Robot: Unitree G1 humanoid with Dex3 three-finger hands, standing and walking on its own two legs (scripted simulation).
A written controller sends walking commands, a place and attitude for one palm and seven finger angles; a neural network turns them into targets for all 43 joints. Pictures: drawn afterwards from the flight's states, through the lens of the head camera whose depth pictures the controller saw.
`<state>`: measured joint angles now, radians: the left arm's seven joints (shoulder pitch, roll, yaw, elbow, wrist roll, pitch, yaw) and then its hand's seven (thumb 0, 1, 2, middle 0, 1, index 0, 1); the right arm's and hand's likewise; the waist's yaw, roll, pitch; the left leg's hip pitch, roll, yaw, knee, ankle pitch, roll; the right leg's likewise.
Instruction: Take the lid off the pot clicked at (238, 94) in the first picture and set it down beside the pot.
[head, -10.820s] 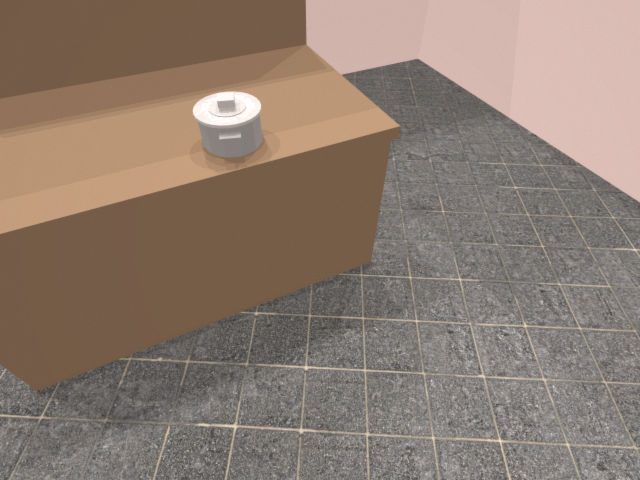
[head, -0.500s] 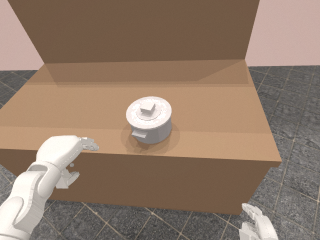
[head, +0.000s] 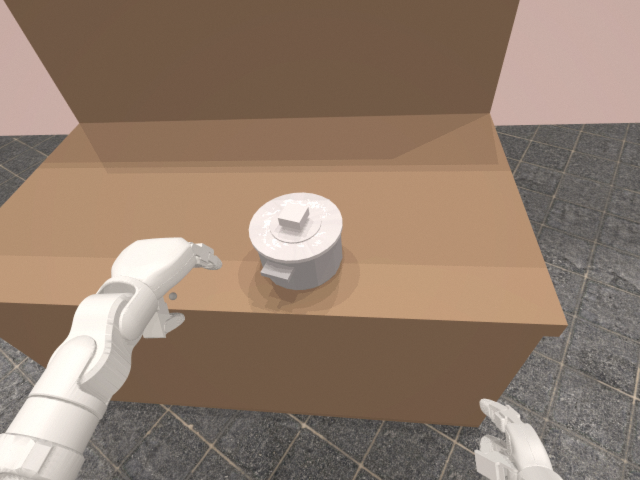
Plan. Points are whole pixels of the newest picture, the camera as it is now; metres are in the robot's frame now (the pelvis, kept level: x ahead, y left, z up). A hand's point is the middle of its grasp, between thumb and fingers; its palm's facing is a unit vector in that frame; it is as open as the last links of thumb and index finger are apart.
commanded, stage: move the open hand above the knob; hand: left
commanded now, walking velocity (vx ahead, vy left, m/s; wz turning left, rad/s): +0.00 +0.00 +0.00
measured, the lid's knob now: (293, 216) +0.54 +0.11 +0.00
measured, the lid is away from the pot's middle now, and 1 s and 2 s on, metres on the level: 0.00 0.00 0.00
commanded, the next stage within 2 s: none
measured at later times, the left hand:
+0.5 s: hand (217, 254) +0.39 +0.19 +0.07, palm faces -0.28 -0.06 -0.96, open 10.0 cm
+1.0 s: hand (254, 220) +0.46 +0.15 +0.07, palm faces -0.31 -0.04 -0.95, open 10.0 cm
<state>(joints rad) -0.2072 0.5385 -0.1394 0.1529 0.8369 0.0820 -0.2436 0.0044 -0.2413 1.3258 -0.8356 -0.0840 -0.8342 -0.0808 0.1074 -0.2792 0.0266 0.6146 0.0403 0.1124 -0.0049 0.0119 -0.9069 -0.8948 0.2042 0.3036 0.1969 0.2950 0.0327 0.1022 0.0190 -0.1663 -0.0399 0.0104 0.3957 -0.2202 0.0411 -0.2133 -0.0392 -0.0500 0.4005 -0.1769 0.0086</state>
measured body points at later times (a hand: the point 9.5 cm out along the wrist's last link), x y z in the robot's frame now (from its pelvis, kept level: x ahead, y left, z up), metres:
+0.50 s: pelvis +0.02 +0.00 +0.00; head +0.04 -0.04 +0.44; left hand +0.40 +0.19 +0.12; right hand +0.19 -0.24 -0.12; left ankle -0.01 +0.09 -0.74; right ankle +0.02 -0.13 -0.74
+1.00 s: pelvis +0.02 +0.00 -0.01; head +0.07 -0.04 +0.44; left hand +0.47 +0.15 +0.12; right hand +0.15 -0.25 -0.14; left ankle -0.01 +0.09 -0.74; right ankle +0.02 -0.13 -0.74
